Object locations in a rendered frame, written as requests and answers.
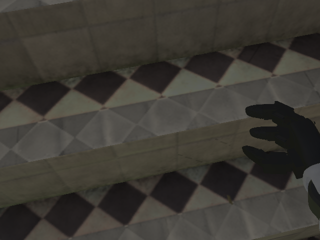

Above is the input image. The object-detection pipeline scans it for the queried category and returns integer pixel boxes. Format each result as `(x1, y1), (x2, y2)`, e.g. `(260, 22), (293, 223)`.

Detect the right robot hand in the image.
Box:
(242, 101), (320, 179)

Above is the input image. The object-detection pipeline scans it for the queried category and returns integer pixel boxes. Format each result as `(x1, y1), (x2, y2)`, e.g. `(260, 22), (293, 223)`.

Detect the robot right forearm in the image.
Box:
(302, 163), (320, 231)

